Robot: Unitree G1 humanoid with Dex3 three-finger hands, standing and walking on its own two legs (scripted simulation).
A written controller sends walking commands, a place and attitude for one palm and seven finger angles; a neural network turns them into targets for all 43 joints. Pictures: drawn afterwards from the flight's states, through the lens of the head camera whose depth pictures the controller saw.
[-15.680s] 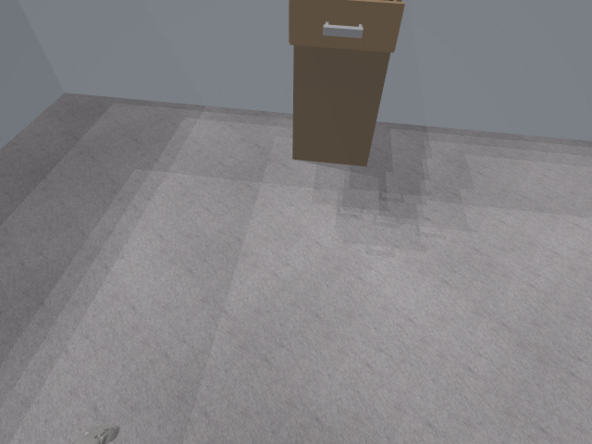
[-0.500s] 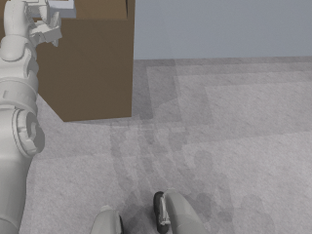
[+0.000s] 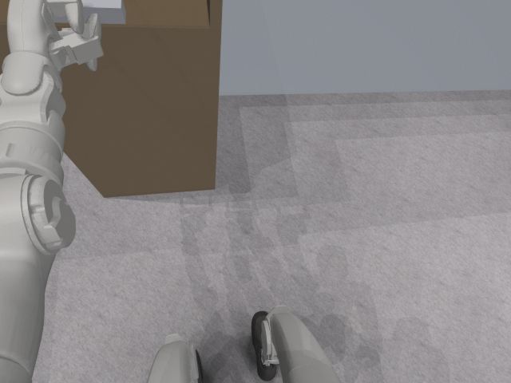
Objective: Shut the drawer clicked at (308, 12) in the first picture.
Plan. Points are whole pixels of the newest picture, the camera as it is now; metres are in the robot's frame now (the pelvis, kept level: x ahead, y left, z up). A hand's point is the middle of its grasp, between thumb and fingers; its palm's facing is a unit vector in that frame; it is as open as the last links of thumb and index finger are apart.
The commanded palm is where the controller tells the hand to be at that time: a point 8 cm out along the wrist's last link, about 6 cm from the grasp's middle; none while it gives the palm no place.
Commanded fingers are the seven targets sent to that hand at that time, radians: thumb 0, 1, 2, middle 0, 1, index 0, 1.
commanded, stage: pull the fist back off the drawer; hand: left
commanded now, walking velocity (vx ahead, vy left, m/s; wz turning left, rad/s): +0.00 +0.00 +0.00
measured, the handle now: out of the picture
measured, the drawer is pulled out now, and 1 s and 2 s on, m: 0.00 0.00 0.00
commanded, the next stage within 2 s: draw the hand back to the body in 0.36 s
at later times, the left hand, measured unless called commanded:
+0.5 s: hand (103, 42) +0.58 +0.12 +0.10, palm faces -0.04 -1.00 -0.03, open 3.1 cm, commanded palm +0.53 +0.17 +0.12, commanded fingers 0.00 0.90 0.90 -1.40 -1.60 -1.40 -1.60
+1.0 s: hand (20, 123) +0.41 +0.17 +0.17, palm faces -0.02 -1.00 -0.06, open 3.2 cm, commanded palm +0.37 +0.22 +0.17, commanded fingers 0.00 0.90 0.90 -1.40 -1.60 -1.40 -1.60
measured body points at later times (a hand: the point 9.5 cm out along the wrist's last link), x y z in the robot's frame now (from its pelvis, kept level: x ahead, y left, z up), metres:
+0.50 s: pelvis +0.04 -0.01 +0.02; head +0.17 +0.00 +0.45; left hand +0.57 +0.17 +0.11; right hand +0.00 -0.26 -0.09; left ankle +0.01 +0.10 -0.67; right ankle +0.07 -0.14 -0.67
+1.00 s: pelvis +0.05 -0.01 +0.05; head +0.08 -0.02 +0.50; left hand +0.41 +0.22 +0.17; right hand +0.21 -0.26 -0.04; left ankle +0.01 +0.10 -0.67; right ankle +0.07 -0.14 -0.67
